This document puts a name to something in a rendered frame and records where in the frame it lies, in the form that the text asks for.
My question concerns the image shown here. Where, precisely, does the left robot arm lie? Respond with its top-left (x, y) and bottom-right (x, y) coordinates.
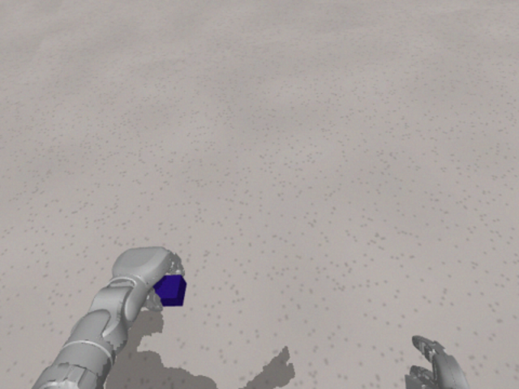
top-left (32, 274), bottom-right (148, 389)

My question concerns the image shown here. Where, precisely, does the right robot hand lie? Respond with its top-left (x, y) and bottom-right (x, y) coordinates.
top-left (405, 336), bottom-right (470, 389)

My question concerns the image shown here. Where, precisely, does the small box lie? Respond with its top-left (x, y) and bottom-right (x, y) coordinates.
top-left (153, 275), bottom-right (187, 306)

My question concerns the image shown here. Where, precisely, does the left robot hand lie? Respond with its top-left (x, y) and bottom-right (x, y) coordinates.
top-left (112, 246), bottom-right (185, 311)

